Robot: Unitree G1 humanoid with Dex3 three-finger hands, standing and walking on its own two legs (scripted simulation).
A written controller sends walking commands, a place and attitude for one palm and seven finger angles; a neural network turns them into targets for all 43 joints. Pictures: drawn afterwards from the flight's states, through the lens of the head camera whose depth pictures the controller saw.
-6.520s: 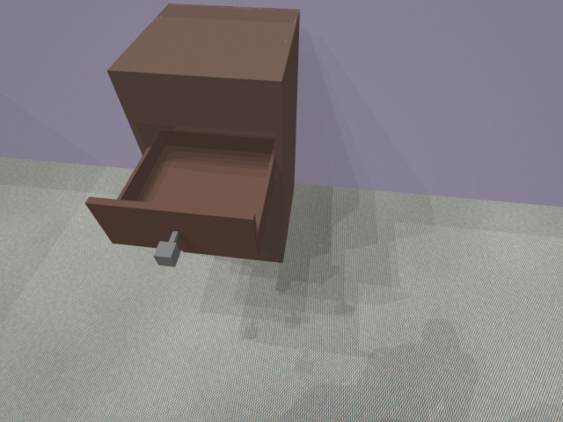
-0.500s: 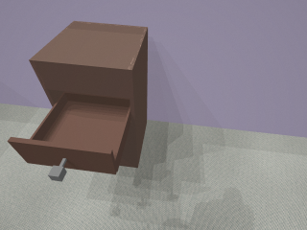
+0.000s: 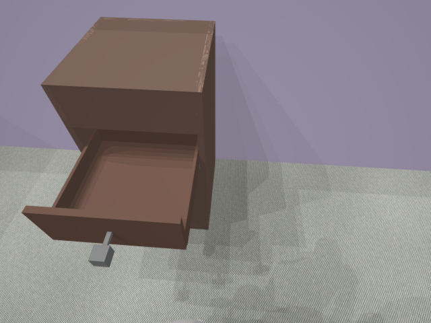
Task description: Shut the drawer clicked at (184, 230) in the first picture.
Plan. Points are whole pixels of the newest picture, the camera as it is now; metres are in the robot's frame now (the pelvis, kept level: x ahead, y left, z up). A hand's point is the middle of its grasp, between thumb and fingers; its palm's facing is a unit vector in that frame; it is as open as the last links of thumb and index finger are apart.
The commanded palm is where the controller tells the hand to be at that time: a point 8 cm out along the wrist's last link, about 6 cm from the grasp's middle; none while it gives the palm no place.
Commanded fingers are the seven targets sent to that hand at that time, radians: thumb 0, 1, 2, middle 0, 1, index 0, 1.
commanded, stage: shuffle to correct the standing spot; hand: left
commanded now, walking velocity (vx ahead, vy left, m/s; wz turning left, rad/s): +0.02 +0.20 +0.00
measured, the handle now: (104, 247) +0.30 +0.32 -0.17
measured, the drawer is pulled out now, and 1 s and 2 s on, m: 0.30 0.30 0.30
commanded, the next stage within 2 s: come to a stop and stand still in 0.12 s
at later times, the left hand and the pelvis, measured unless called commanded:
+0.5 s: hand out of the picture +0.07 +0.30 -0.16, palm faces +0.04 -0.97 -0.25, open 7.4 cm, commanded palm none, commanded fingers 0.00 0.90 0.90 -0.20 -0.30 -0.20 -0.30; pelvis +0.03 +0.11 +0.00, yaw +0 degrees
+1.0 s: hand out of the picture +0.03 +0.27 -0.16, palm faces +0.01 -0.98 -0.21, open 7.4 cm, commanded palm none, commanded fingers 0.00 0.90 0.90 -0.20 -0.30 -0.20 -0.30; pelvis +0.03 +0.10 +0.01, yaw +0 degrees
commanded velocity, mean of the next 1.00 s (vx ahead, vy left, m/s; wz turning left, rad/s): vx -0.03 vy -0.03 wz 0.00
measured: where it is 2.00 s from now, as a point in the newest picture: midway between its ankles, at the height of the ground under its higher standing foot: outside the picture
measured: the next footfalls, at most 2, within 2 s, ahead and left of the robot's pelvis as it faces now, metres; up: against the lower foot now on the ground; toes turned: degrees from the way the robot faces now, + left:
left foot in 0.20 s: +0.08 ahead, +0.23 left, +0.00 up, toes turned +4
right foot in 0.40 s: +0.05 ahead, +0.00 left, +0.00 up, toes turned -2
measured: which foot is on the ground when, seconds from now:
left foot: up 0.00-0.18, down 0.20-1.00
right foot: down 0.00-0.20, up 0.22-0.38, down 0.40-1.00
